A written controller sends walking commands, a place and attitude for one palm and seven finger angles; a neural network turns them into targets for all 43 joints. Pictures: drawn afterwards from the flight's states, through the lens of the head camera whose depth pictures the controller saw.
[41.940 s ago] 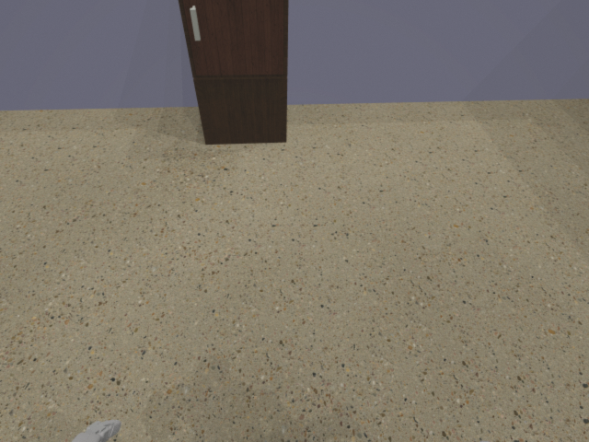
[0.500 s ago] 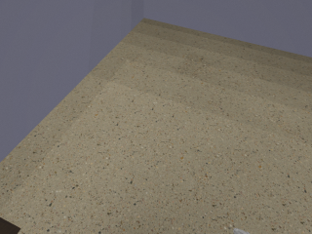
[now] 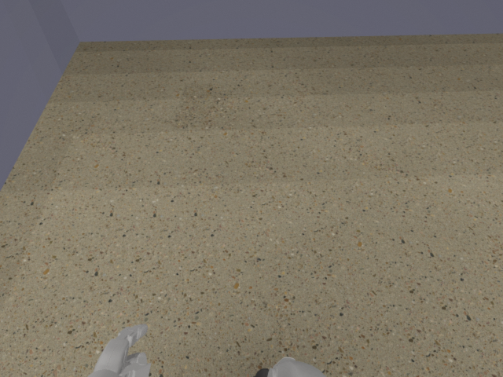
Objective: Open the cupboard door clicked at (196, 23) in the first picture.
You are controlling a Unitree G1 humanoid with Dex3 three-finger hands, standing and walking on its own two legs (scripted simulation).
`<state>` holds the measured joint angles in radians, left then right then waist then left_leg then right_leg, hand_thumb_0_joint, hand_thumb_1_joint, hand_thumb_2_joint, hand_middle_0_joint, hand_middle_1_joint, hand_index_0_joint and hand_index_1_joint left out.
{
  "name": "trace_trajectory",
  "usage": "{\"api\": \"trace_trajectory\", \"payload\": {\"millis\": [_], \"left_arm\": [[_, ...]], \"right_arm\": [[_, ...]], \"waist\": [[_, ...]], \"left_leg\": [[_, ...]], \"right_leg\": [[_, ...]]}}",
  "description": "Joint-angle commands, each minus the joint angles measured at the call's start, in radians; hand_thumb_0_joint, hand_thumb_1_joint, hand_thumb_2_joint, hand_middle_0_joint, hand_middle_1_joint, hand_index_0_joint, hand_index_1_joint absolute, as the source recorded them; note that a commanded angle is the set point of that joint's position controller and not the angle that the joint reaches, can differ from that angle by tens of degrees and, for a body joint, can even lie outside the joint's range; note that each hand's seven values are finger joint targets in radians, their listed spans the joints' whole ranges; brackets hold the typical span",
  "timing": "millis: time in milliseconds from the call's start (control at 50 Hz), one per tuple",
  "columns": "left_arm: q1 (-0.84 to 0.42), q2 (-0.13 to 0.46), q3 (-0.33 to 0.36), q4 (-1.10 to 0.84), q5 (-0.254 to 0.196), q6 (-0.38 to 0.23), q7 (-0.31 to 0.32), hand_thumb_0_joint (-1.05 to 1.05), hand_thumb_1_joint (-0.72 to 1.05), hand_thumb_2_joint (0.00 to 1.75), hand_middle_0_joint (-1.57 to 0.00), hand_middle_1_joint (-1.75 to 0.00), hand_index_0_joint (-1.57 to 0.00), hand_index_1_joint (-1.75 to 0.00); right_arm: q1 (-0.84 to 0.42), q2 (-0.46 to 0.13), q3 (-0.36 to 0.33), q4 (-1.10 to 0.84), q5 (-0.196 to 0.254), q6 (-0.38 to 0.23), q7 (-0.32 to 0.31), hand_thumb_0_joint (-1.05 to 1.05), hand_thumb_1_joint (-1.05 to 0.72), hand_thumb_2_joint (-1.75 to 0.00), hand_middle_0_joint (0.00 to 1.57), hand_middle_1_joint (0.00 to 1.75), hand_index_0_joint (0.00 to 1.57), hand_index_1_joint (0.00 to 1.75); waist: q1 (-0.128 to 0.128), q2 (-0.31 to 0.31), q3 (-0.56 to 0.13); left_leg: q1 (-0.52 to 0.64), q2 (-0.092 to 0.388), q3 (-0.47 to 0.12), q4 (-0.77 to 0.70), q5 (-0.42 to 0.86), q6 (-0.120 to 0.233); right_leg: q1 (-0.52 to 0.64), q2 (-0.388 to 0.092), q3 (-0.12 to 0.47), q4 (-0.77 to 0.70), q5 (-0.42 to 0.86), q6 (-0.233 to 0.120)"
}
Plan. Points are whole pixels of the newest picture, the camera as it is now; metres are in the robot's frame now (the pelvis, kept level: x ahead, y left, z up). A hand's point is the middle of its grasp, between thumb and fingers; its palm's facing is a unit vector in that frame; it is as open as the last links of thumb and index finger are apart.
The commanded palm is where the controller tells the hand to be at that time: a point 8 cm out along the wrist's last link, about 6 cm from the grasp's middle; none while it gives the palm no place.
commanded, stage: walk to a spot facing it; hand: left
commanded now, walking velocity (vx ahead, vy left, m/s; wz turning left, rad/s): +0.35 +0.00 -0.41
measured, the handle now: out of the picture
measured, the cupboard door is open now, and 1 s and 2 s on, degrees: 43 43 43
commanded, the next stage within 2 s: turn to face it in 0.26 s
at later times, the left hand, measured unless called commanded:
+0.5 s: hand (185, 338) +0.20 +0.13 -0.14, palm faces -0.02 -0.98 -0.20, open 7.3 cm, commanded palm none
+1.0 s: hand (227, 183) +0.54 +0.08 -0.13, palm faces +0.08 -0.97 -0.22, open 7.3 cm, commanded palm none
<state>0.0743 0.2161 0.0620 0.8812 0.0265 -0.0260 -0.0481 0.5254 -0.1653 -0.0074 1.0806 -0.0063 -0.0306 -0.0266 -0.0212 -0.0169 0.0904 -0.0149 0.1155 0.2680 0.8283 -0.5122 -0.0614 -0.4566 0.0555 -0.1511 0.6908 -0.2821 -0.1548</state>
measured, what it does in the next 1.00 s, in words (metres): walks ahead: left foot, then right foot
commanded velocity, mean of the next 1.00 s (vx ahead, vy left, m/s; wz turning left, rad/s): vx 0.10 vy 0.00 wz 0.34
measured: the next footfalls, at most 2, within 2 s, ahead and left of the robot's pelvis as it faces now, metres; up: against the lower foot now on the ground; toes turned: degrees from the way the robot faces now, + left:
left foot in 0.52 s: +0.37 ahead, +0.01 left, +0.00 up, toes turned -2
right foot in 1.00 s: +0.47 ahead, -0.22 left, +0.00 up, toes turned +7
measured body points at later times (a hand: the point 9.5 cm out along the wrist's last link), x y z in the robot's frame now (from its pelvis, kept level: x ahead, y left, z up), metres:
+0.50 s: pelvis +0.26 -0.04 +0.03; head +0.29 -0.04 +0.47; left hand +0.20 +0.18 -0.12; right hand +0.34 -0.26 -0.12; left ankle +0.34 +0.02 -0.69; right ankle +0.08 -0.03 -0.69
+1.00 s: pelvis +0.40 -0.12 +0.02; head +0.45 -0.12 +0.47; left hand +0.53 +0.13 -0.11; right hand +0.39 -0.37 -0.13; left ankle +0.33 +0.01 -0.71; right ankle +0.43 -0.23 -0.71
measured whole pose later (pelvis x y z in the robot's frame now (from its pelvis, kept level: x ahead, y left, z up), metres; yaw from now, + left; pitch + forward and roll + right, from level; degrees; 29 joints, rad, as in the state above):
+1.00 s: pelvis +0.40 -0.12 +0.02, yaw +7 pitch +4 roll +0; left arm 0.04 0.20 0.04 0.89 0.00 0.01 0.01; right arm 0.36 -0.19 -0.05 1.01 -0.01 0.00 -0.03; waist -0.06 0.00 0.05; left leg -0.26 -0.06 -0.15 0.58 -0.38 0.00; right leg -0.38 0.00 0.00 0.60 -0.24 0.08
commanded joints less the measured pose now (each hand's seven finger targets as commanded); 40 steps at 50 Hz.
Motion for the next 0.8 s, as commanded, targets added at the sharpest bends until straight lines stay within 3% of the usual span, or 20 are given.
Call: {"api": "trace_trajectory", "payload": {"millis": [0,40,60,120,180,260,320,360,380,420,460,480,500,520,540,560,600,640,700,780], "left_arm": [[0.336,0.229,0.065,0.043,-0.028,-0.009,0.05,0.0,0.9,0.9,-0.2,-0.3,-0.2,-0.3],[0.228,0.145,0.034,0.03,-0.028,-0.025,0.057,0.0,0.9,0.9,-0.2,-0.3,-0.2,-0.3],[0.2,0.125,0.023,0.028,-0.027,-0.036,0.057,0.0,0.9,0.9,-0.2,-0.3,-0.2,-0.3],[0.209,0.098,0.016,0.044,-0.02,-0.051,0.048,0.0,0.9,0.9,-0.2,-0.3,-0.2,-0.3],[0.28,0.073,0.018,0.074,-0.026,-0.063,0.052,0.0,0.9,0.9,-0.2,-0.3,-0.2,-0.3],[0.375,0.057,0.009,0.114,-0.023,-0.066,0.062,0.0,0.9,0.9,-0.2,-0.3,-0.2,-0.3],[0.461,0.038,-0.001,0.15,-0.02,-0.067,0.077,0.0,0.9,0.9,-0.2,-0.3,-0.2,-0.3],[0.47,0.039,-0.008,0.165,-0.018,-0.067,0.09,0.0,0.9,0.9,-0.2,-0.3,-0.2,-0.3],[0.458,0.047,-0.008,0.166,-0.017,-0.068,0.094,0.0,0.9,0.9,-0.2,-0.3,-0.2,-0.3],[0.413,0.078,-0.003,0.164,-0.015,-0.07,0.1,0.0,0.9,0.9,-0.2,-0.3,-0.2,-0.3],[0.366,0.083,-0.003,0.166,-0.028,-0.065,0.101,0.0,0.9,0.9,-0.2,-0.3,-0.2,-0.3],[0.364,0.063,-0.008,0.155,-0.044,-0.062,0.099,0.0,0.9,0.9,-0.2,-0.3,-0.2,-0.3],[0.389,0.012,-0.023,0.129,-0.059,-0.063,0.099,0.0,0.9,0.9,-0.2,-0.3,-0.2,-0.3],[0.374,0.052,-0.011,0.11,-0.037,-0.043,0.109,0.0,0.9,0.9,-0.2,-0.3,-0.2,-0.3],[0.335,0.033,-0.013,0.076,-0.025,-0.025,0.103,0.0,0.9,0.9,-0.2,-0.3,-0.2,-0.3],[0.342,0.024,-0.006,0.083,-0.009,-0.012,0.09,0.0,0.9,0.9,-0.2,-0.3,-0.2,-0.3],[0.338,0.007,-0.004,0.097,-0.002,0.013,0.076,0.0,0.9,0.9,-0.2,-0.3,-0.2,-0.3],[0.328,0.001,0.002,0.094,-0.004,0.025,0.074,0.0,0.9,0.9,-0.2,-0.3,-0.2,-0.3],[0.259,0.02,0.009,0.073,-0.007,0.034,0.075,0.0,0.9,0.9,-0.2,-0.3,-0.2,-0.3],[0.12,0.03,0.008,0.02,-0.012,0.036,0.072,0.0,0.9,0.9,-0.2,-0.3,-0.2,-0.3]], "right_arm": [[-0.208,-0.136,-0.056,-0.198,0.006,-0.045,0.004,0.0,-0.9,-0.9,0.2,0.3,0.2,0.3],[-0.198,-0.111,-0.052,-0.161,-0.002,-0.027,0.001,0.0,-0.9,-0.9,0.2,0.3,0.2,0.3],[-0.154,-0.089,-0.049,-0.136,-0.004,-0.01,0.001,0.0,-0.9,-0.9,0.2,0.3,0.2,0.3],[-0.097,-0.067,-0.049,-0.11,-0.009,0.022,0.005,0.0,-0.9,-0.9,0.2,0.3,0.2,0.3],[-0.146,-0.064,-0.051,-0.127,-0.003,0.021,0.005,0.0,-0.9,-0.9,0.2,0.3,0.2,0.3],[-0.316,-0.067,-0.046,-0.172,0.001,0.008,0.014,0.0,-0.9,-0.9,0.2,0.3,0.2,0.3],[-0.413,-0.059,-0.038,-0.19,0.004,0.003,0.017,0.0,-0.9,-0.9,0.2,0.3,0.2,0.3],[-0.423,-0.057,-0.031,-0.183,0.007,-0.001,0.016,0.0,-0.9,-0.9,0.2,0.3,0.2,0.3],[-0.409,-0.055,-0.026,-0.17,0.008,-0.004,0.013,0.0,-0.9,-0.9,0.2,0.3,0.2,0.3],[-0.315,-0.069,-0.027,-0.123,0.01,-0.012,0.001,0.0,-0.9,-0.9,0.2,0.3,0.2,0.3],[-0.118,-0.102,-0.037,-0.045,-0.001,-0.013,-0.01,0.0,-0.9,-0.9,0.2,0.3,0.2,0.3],[0.005,-0.15,-0.05,-0.021,-0.018,-0.013,-0.014,0.0,-0.9,-0.9,0.2,0.3,0.2,0.3],[0.051,-0.2,-0.054,-0.018,-0.018,-0.013,-0.019,0.0,-0.9,-0.9,0.2,0.3,0.2,0.3],[-0.023,-0.186,-0.039,-0.041,-0.005,-0.002,-0.018,0.0,-0.9,-0.9,0.2,0.3,0.2,0.3],[-0.104,-0.179,-0.035,-0.077,-0.004,-0.005,-0.025,0.0,-0.9,-0.9,0.2,0.3,0.2,0.3],[-0.149,-0.131,-0.027,-0.09,-0.009,-0.008,-0.032,0.0,-0.9,-0.9,0.2,0.3,0.2,0.3],[-0.19,-0.125,-0.02,-0.098,-0.009,-0.018,-0.033,0.0,-0.9,-0.9,0.2,0.3,0.2,0.3],[-0.192,-0.152,-0.03,-0.096,-0.008,-0.021,-0.026,0.0,-0.9,-0.9,0.2,0.3,0.2,0.3],[-0.153,-0.182,-0.044,-0.09,-0.001,-0.018,-0.015,0.0,-0.9,-0.9,0.2,0.3,0.2,0.3],[-0.124,-0.189,-0.061,-0.086,-0.005,-0.003,-0.01,0.0,-0.9,-0.9,0.2,0.3,0.2,0.3]], "waist": [[0.143,-0.064,-0.153],[0.051,0.011,-0.077],[0.008,0.002,-0.048],[-0.032,-0.05,-0.034],[-0.017,-0.079,-0.074],[0.033,-0.084,-0.064],[0.06,-0.11,-0.022],[0.044,-0.117,-0.016],[0.029,-0.127,-0.027],[-0.023,-0.124,-0.061],[-0.118,-0.032,-0.13],[-0.162,0.098,-0.221],[-0.129,0.254,-0.296],[-0.073,0.117,-0.257],[-0.035,0.115,-0.101],[0.007,0.094,-0.039],[0.05,0.071,-0.014],[0.063,0.052,-0.082],[0.043,0.098,-0.164],[0.013,0.143,-0.162]], "left_leg": [[-0.729,-0.008,-0.279,0.653,0.101,0.035],[-0.612,0.032,-0.289,0.553,0.209,0.021],[-0.545,0.039,-0.287,0.487,0.233,0.023],[-0.524,0.018,-0.264,0.376,0.289,0.013],[-0.588,-0.006,-0.245,0.291,0.346,0.01],[-0.663,-0.033,-0.212,0.171,0.371,0.018],[-0.702,-0.068,-0.186,0.121,0.363,0.033],[-0.656,-0.104,-0.145,0.021,0.33,0.05],[-0.583,-0.139,-0.107,-0.043,0.313,0.063],[-0.416,-0.203,-0.078,-0.147,0.329,0.096],[-0.134,-0.168,-0.163,-0.312,0.554,0.141],[0.1,0.028,-0.358,-0.307,0.956,0.245],[0.218,0.279,-0.66,-0.319,1.474,0.396],[0.112,0.293,-0.659,-0.333,1.417,0.423],[-0.07,0.287,-0.642,-0.393,1.207,0.405],[-0.178,0.225,-0.604,-0.444,1.054,0.363],[-0.266,0.146,-0.511,-0.479,1.072,0.294],[-0.237,0.107,-0.426,-0.455,1.125,0.247],[-0.167,0.073,-0.446,-0.424,1.172,0.217],[-0.131,0.046,-0.475,-0.396,1.115,0.204]], "right_leg": [[0.647,-0.414,0.627,-0.373,0.298,-0.102],[0.371,-0.321,0.456,-0.381,0.468,0.098],[0.265,-0.286,0.373,-0.406,0.508,0.152],[0.201,-0.203,0.277,-0.453,0.531,0.158],[0.328,-0.16,0.244,-0.428,0.767,0.259],[0.46,-0.172,0.265,-0.394,0.935,0.161],[0.519,-0.183,0.3,-0.386,1.076,0.272],[0.545,-0.182,0.27,-0.356,1.243,0.278],[0.537,-0.177,0.243,-0.331,1.347,0.244],[0.53,-0.178,0.206,-0.245,1.438,0.224],[0.414,-0.173,0.177,0.024,1.253,0.249],[0.221,-0.095,0.124,0.35,0.742,0.275],[0.002,0.018,0.153,0.681,-0.292,0.267],[-0.014,-0.026,0.268,0.704,-0.301,0.215],[-0.056,-0.053,0.259,0.664,-0.256,0.218],[-0.072,-0.066,0.233,0.656,-0.198,0.227],[-0.049,-0.082,0.192,0.581,-0.118,0.243],[-0.031,-0.088,0.172,0.507,-0.068,0.258],[-0.066,-0.09,0.161,0.46,-0.018,0.275],[-0.098,-0.087,0.145,0.347,-0.004,0.287]]}}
